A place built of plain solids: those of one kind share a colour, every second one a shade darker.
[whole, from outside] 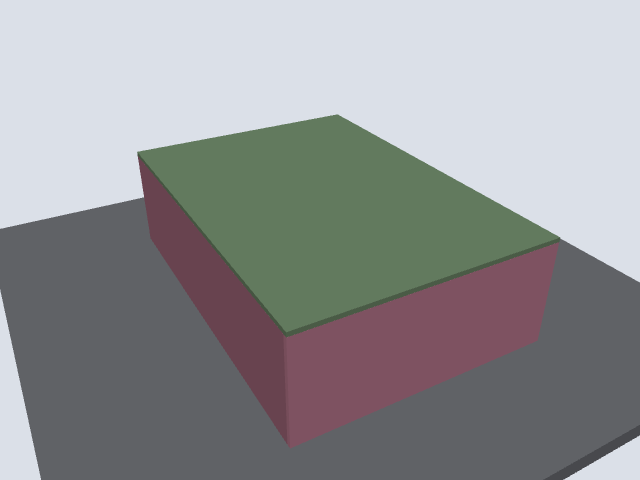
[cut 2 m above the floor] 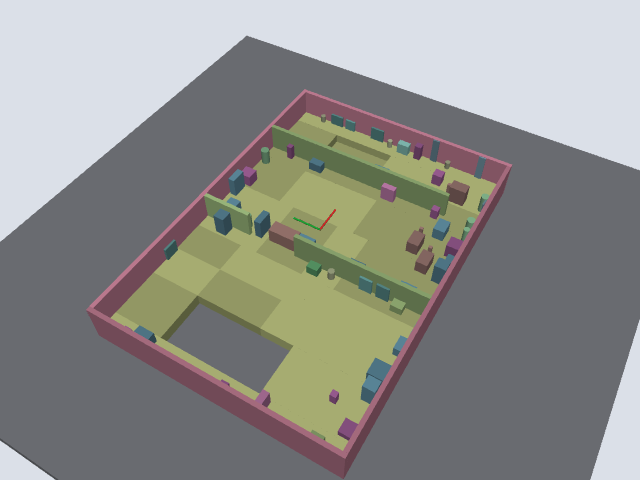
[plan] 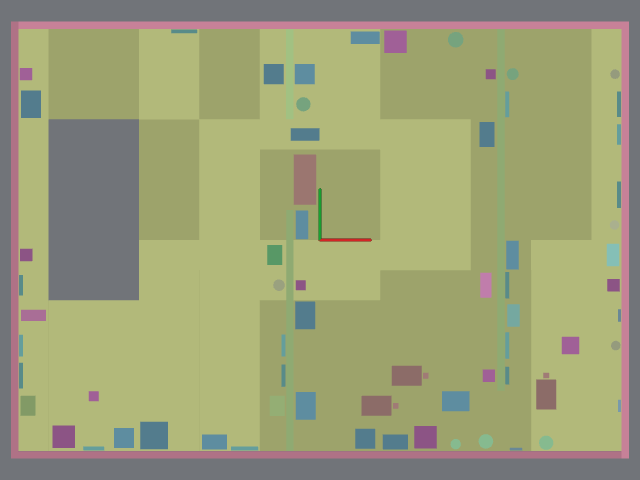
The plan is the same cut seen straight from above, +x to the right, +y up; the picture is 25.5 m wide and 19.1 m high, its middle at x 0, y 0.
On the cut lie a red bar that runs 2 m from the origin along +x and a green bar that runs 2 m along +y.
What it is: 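A museum's exhibition hall between two shows, on a module of 1.2 m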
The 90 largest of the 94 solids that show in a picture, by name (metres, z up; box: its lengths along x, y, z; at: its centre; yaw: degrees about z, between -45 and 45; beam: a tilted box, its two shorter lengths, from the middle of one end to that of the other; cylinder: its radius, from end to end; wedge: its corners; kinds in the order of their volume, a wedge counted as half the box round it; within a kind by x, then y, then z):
{
 "floor_1": {"box": [1.2, 16.8, 0.93], "at": [-11.4, 0.0, 0.42]},
 "floor_2": {"box": [3.6, 6.0, 0.93], "at": [-9.0, -5.4, 0.42]},
 "floor_3": {"box": [3.6, 3.6, 0.93], "at": [-9.0, 6.6, 0.42]},
 "floor_4": {"box": [2.4, 16.8, 0.93], "at": [-6.0, 0.0, 0.42]},
 "floor_5": {"box": [2.4, 4.8, 0.93], "at": [-6.0, 2.4, 0.42]},
 "floor_6": {"box": [2.4, 8.4, 0.93], "at": [-3.6, -4.2, 0.42]},
 "floor_7": {"box": [2.42, 4.82, 0.93], "at": [-3.6, 2.4, 0.42]},
 "floor_8": {"box": [2.4, 3.6, 0.93], "at": [-3.6, 6.6, 0.42]},
 "floor_9": {"box": [9.6, 1.2, 0.93], "at": [-2.4, -0.6, 0.42]},
 "floor_10": {"box": [24.0, 6.0, 0.93], "at": [0.0, -5.4, 0.42]},
 "floor_11": {"box": [4.8, 16.8, 0.93], "at": [0.0, 0.0, 0.42]},
 "floor_12": {"box": [4.8, 3.6, 0.93], "at": [0.0, 1.8, 0.42]},
 "floor_13": {"box": [24.0, 3.6, 0.93], "at": [0.0, 6.6, 0.42]},
 "floor_14": {"box": [10.8, 1.2, 0.93], "at": [3.0, 4.2, 0.42]},
 "floor_15": {"box": [3.6, 7.2, 0.93], "at": [4.2, -4.8, 0.42]},
 "floor_16": {"box": [3.62, 4.82, 0.93], "at": [4.2, 1.2, 0.42]},
 "floor_17": {"box": [2.4, 16.8, 0.93], "at": [7.2, 0.0, 0.42]},
 "floor_18": {"box": [2.4, 8.4, 0.93], "at": [9.6, -4.2, 0.42]},
 "floor_19": {"box": [2.42, 4.82, 0.25], "at": [9.6, 2.4, 0.07]},
 "floor_20": {"box": [2.4, 3.6, 0.93], "at": [9.6, 6.6, 0.42]},
 "floor_21": {"box": [1.2, 16.8, 0.93], "at": [11.4, 0.0, 0.42]},
 "wall_1": {"box": [0.3, 17.4, 7.2], "at": [-12.15, 0.0, 3.55]},
 "wall_2": {"box": [24.0, 0.3, 7.2], "at": [0.0, -8.55, 3.55]},
 "wall_3": {"box": [24.0, 0.3, 7.2], "at": [0.0, 8.55, 3.55]},
 "wall_4": {"box": [0.3, 17.4, 7.2], "at": [12.15, 0.0, 3.55]},
 "roof_1": {"box": [24.6, 17.4, 0.3], "at": [0.0, 0.0, 7.3]},
 "screen_1": {"box": [0.3, 9.6, 3.3], "at": [-1.2, -3.6, 2.53]},
 "screen_2": {"box": [0.3, 3.6, 3.3], "at": [-1.2, 6.6, 2.53]},
 "screen_3": {"box": [0.3, 14.4, 3.3], "at": [7.2, 1.2, 2.53]},
 "crate_1": {"box": [0.8, 1.1, 0.9], "at": [-11.5, 5.4, 1.33]},
 "crate_2": {"box": [0.8, 0.8, 1.6], "at": [-7.8, -7.88, 1.68]},
 "crate_3": {"box": [1.1, 1.1, 1.2], "at": [-6.6, -7.78, 1.48]},
 "crate_4": {"box": [1.0, 0.6, 0.7], "at": [-4.2, -8.04, 1.23]},
 "crate_5": {"box": [0.8, 0.8, 1.6], "at": [-1.84, 6.6, 1.68]},
 "crate_6": {"box": [0.5, 1.15, 1.5], "at": [-0.72, 0.6, 1.63]},
 "crate_7": {"box": [0.8, 0.8, 1.6], "at": [-0.61, 6.6, 1.68]},
 "crate_8": {"box": [1.15, 0.5, 1.5], "at": [-0.6, 4.2, 1.63]},
 "crate_9": {"box": [0.8, 1.1, 0.9], "at": [-0.59, -3.0, 1.33]},
 "crate_10": {"box": [0.8, 1.1, 0.9], "at": [-0.56, -6.6, 1.33]},
 "crate_11": {"box": [0.8, 0.8, 1.6], "at": [1.8, -7.9, 1.68]},
 "crate_12": {"box": [1.15, 0.5, 1.5], "at": [1.8, 8.05, 1.63]},
 "crate_13": {"box": [1.0, 0.6, 0.7], "at": [3.0, -8.04, 1.23]},
 "crate_14": {"box": [1.1, 0.8, 0.9], "at": [5.4, -6.42, 1.33]},
 "crate_15": {"box": [0.6, 1.0, 0.7], "at": [6.65, 4.2, 1.23]},
 "crate_16": {"box": [0.5, 1.15, 1.5], "at": [7.66, -0.6, 1.63]},
 "plinth_1": {"box": [0.5, 0.5, 0.6], "at": [-11.7, 6.6, 1.18]},
 "plinth_2": {"box": [0.5, 0.5, 0.8], "at": [-11.69, -0.6, 1.28]},
 "plinth_3": {"box": [0.9, 0.9, 0.45], "at": [-10.2, -7.83, 1.11]},
 "plinth_4": {"box": [0.4, 0.4, 0.8], "at": [-9.0, -6.22, 1.28]},
 "plinth_5": {"box": [0.9, 0.9, 0.9], "at": [3.0, 7.89, 1.33]},
 "plinth_6": {"box": [0.9, 0.9, 1.1], "at": [4.2, -7.85, 1.43]},
 "plinth_7": {"box": [0.5, 0.5, 0.8], "at": [6.72, -5.4, 1.28]},
 "plinth_8": {"box": [0.4, 0.4, 1.1], "at": [6.8, 6.6, 1.43]},
 "plinth_9": {"box": [0.7, 0.7, 0.9], "at": [9.97, -4.2, 1.33]},
 "plinth_10": {"box": [0.5, 0.5, 1.2], "at": [11.68, -1.8, 1.48]},
 "trucked_1": {"box": [1.2, 0.8, 0.92], "at": [2.25, -6.6, 1.34]},
 "trucked_2": {"box": [1.2, 0.8, 0.93], "at": [3.45, -5.4, 1.35]},
 "trucked_3": {"box": [0.8, 1.2, 1.35], "at": [9.0, -6.15, 1.56]},
 "pictures_1": {"box": [0.16, 1.03, 0.85], "at": [-11.9, -5.4, 1.31]},
 "pictures_2": {"box": [0.16, 0.86, 1.13], "at": [-11.9, -4.2, 1.45]},
 "pictures_3": {"box": [0.16, 0.82, 1.48], "at": [-11.9, -1.8, 1.62]},
 "pictures_4": {"box": [0.84, 0.16, 0.8], "at": [-9.0, -8.3, 1.28]},
 "pictures_5": {"box": [1.04, 0.16, 1.03], "at": [-5.4, 8.3, 1.4]},
 "pictures_6": {"box": [1.09, 0.16, 0.99], "at": [-3.0, -8.3, 1.38]},
 "pictures_7": {"box": [0.16, 0.89, 1.25], "at": [-1.45, -5.4, 1.51]},
 "pictures_8": {"box": [0.16, 0.88, 1.21], "at": [-1.45, -4.2, 1.49]},
 "pictures_9": {"box": [0.16, 0.71, 1.46], "at": [7.45, -5.4, 1.62]},
 "pictures_10": {"box": [0.16, 1.06, 0.98], "at": [7.45, -4.2, 1.37]},
 "pictures_11": {"box": [0.16, 1.06, 1.07], "at": [7.45, -1.8, 1.42]},
 "pictures_12": {"box": [0.16, 1.02, 0.95], "at": [7.45, 5.4, 1.36]},
 "pictures_13": {"box": [0.16, 1.06, 1.06], "at": [11.9, 1.8, 1.42]},
 "pictures_14": {"box": [0.16, 0.82, 0.87], "at": [11.9, 4.2, 1.32]},
 "pictures_15": {"box": [0.16, 1.02, 0.89], "at": [11.9, 5.4, 1.33]},
 "cratelong_1": {"box": [0.9, 2.0, 1.1], "at": [-0.6, 2.4, 1.43]},
 "roll_1": {"cylinder": 0.28, "from": [-0.66, 5.4, 0.88], "to": [-0.66, 5.4, 1.95]},
 "roll_2": {"cylinder": 0.21, "from": [5.4, -8.12, 0.88], "to": [5.4, -8.12, 2.35]},
 "roll_3": {"cylinder": 0.31, "from": [5.4, 7.97, 0.88], "to": [5.4, 7.97, 2.05]},
 "roll_4": {"cylinder": 0.29, "from": [6.6, -8.01, 0.88], "to": [6.6, -8.01, 2.06]},
 "roll_5": {"cylinder": 0.24, "from": [7.67, 6.6, 0.88], "to": [7.67, 6.6, 1.92]},
 "roll_6": {"cylinder": 0.28, "from": [9.0, -8.07, 0.88], "to": [9.0, -8.07, 2.24]},
 "raildolly_1": {"box": [1.0, 0.45, 1.12], "at": [-11.4, -3.0, 1.45]},
 "raildolly_2": {"box": [0.45, 1.0, 1.17], "at": [6.6, -1.8, 1.47]},
 "trolley_1": {"box": [0.5, 0.9, 0.92], "at": [7.7, -3.0, 1.34]},
 "trolley_2": {"box": [0.5, 0.9, 0.87], "at": [11.66, -0.6, 1.32]},
 "blankets_1": {"box": [0.6, 0.8, 0.61], "at": [-11.62, -6.6, 1.19]},
 "blankets_2": {"box": [0.6, 0.8, 0.6], "at": [-1.7, -6.6, 1.19]},
 "cratesmall_1": {"box": [0.6, 0.8, 0.65], "at": [-1.8, -0.6, 1.21]},
 "ladder_1": {"box": [0.12, 0.5, 2.26], "at": [11.92, -6.6, 2.01]},
 "ladder_2": {"box": [0.12, 0.5, 2.54], "at": [11.92, -3.0, 2.15]},
 "bin_1": {"cylinder": 0.23, "from": [-1.63, -1.8, 0.88], "to": [-1.63, -1.8, 1.55]}
}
